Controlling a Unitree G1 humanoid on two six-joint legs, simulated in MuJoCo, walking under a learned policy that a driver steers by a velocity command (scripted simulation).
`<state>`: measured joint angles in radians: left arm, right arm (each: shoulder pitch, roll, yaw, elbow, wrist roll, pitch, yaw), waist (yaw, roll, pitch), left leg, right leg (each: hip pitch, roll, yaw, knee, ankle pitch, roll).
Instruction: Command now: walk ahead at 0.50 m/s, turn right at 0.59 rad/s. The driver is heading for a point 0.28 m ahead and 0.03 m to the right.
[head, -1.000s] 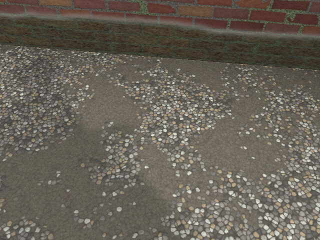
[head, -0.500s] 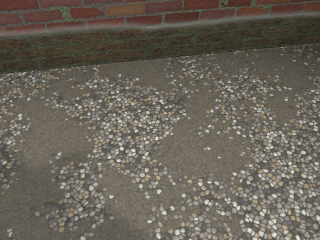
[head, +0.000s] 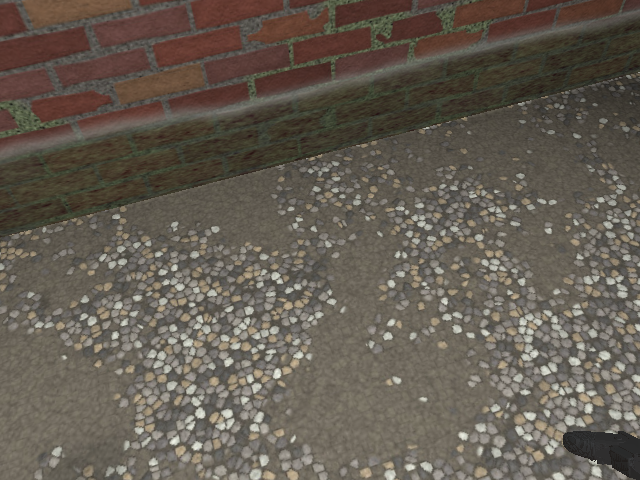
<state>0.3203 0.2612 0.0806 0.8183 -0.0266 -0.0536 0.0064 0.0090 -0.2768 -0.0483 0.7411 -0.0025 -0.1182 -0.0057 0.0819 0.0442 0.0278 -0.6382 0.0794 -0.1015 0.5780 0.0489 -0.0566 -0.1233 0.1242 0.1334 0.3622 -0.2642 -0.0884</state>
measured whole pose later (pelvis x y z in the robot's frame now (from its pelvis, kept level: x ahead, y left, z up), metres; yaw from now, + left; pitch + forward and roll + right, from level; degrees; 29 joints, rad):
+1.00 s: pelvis +0.22 +0.01 -0.01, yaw -8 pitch -1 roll +1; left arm 0.16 0.22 0.05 0.83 0.00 0.01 0.02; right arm 0.19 -0.25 -0.03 0.97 -0.01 0.00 -0.03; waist -0.02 0.00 0.04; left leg -0.16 0.04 0.03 0.51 -0.32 -0.03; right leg -0.25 0.02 0.03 0.55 -0.28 -0.02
